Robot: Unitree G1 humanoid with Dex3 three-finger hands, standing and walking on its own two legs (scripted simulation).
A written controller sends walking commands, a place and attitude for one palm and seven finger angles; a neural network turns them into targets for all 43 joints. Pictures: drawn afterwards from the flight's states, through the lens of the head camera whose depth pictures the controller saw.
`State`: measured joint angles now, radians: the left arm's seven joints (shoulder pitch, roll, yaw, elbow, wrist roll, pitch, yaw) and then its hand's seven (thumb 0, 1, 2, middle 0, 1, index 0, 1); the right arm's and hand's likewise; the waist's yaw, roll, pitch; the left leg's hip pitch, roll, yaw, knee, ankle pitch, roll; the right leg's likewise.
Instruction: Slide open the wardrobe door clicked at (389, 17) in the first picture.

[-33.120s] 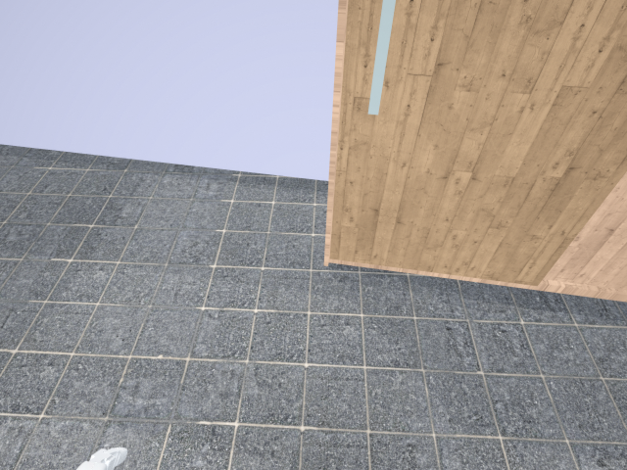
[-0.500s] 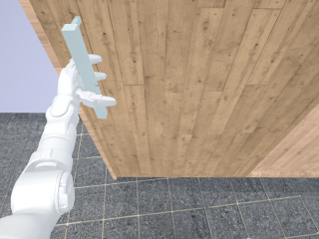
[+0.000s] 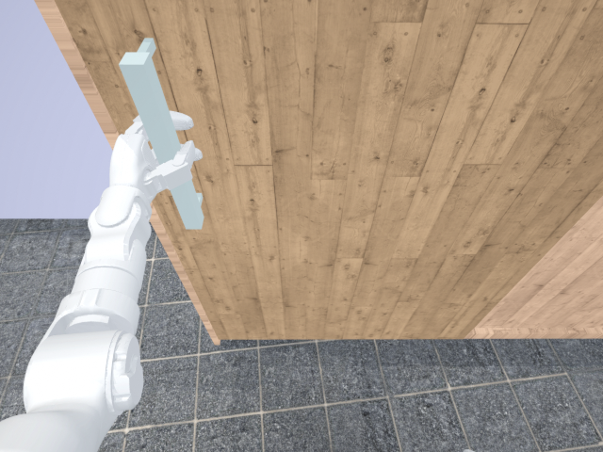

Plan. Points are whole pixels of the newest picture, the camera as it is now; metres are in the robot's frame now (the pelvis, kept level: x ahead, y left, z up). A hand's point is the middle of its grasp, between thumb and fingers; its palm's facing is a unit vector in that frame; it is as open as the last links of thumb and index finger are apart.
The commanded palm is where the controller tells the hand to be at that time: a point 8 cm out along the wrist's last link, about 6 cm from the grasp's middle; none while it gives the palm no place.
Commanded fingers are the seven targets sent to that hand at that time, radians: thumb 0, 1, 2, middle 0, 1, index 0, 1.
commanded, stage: grip the handle and tug to test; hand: left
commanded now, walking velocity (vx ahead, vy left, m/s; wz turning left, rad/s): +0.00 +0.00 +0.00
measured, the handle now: (175, 148) +0.50 +0.18 +0.13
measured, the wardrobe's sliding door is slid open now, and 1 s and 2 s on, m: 0.00 0.00 0.04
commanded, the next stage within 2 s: tug the door sideways, standing still in 0.74 s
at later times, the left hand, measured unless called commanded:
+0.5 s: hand (183, 164) +0.45 +0.16 +0.14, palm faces +0.01 -1.00 +0.00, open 5.7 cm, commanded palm +0.41 +0.21 +0.14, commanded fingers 0.00 0.90 0.90 -0.45 -1.40 -0.45 -1.40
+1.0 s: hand (183, 165) +0.45 +0.16 +0.14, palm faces +0.00 -1.00 +0.01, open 5.8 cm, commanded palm +0.43 +0.19 +0.14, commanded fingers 0.00 0.90 0.90 -0.45 -1.40 -0.45 -1.40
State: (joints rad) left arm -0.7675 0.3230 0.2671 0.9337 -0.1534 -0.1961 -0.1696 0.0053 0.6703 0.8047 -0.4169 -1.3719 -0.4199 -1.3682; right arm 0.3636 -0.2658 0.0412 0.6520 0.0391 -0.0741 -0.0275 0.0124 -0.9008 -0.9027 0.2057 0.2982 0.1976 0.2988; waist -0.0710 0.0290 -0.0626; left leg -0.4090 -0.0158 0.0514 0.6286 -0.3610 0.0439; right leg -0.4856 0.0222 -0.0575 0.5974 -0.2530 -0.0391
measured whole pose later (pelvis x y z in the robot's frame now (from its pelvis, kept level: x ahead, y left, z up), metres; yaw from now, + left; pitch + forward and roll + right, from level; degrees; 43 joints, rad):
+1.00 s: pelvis +0.05 +0.00 +0.01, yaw -1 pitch +8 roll -1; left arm -0.49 0.24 0.22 0.48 -0.18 -0.02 -0.13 0.01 0.70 0.78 -0.36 -1.40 -0.36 -1.40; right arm 0.32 -0.26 0.01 0.62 0.05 -0.05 -0.02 0.01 -0.90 -0.90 0.20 0.30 0.20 0.30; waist -0.03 0.05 -0.08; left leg -0.29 -0.01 0.04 0.55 -0.38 0.04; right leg -0.37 0.04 -0.04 0.52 -0.29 -0.03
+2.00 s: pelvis +0.04 -0.11 +0.00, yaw +6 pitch -2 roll -1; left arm -0.68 0.25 0.11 0.57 -0.12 -0.04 0.16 -0.02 0.68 0.79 -0.43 -1.40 -0.27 -1.40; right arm 0.17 -0.28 -0.02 0.69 0.06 -0.02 -0.09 0.01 -0.91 -0.90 0.21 0.30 0.20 0.30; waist 0.05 0.10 0.19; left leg -0.33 0.06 -0.03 0.97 -0.58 -0.03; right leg -0.33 -0.03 -0.13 0.64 -0.27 -0.03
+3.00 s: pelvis +0.12 -0.37 +0.00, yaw +0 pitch -2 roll -2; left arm -0.19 0.21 0.07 -0.06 -0.04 -0.11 0.14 -0.03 0.68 0.77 -0.46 -1.40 -0.24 -1.38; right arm 0.12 -0.13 0.04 0.53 0.02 -0.10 0.02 0.02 -0.90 -0.90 0.21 0.30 0.20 0.30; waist 0.11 0.07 0.22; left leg -0.19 0.32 0.13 0.56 -0.28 -0.16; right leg -0.29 -0.03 -0.07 0.59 -0.21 0.03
